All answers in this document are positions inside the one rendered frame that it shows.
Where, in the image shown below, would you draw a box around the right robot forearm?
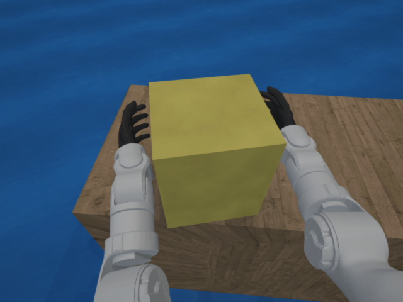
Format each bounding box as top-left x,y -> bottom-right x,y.
280,125 -> 389,260

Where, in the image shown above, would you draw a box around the left robot forearm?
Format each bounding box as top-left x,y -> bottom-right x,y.
94,143 -> 159,297

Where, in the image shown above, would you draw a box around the left robot hand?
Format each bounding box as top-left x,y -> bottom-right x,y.
118,101 -> 150,148

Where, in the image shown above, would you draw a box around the robot left upper arm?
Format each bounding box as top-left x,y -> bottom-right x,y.
94,263 -> 171,302

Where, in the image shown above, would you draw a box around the pedestal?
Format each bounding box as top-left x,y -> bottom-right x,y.
72,84 -> 403,302

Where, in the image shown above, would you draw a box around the right robot hand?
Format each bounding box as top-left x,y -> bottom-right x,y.
260,86 -> 296,130

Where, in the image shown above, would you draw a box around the carton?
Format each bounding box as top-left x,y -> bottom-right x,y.
149,74 -> 287,228

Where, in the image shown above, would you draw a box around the robot right upper arm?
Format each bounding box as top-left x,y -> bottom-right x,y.
304,211 -> 403,302

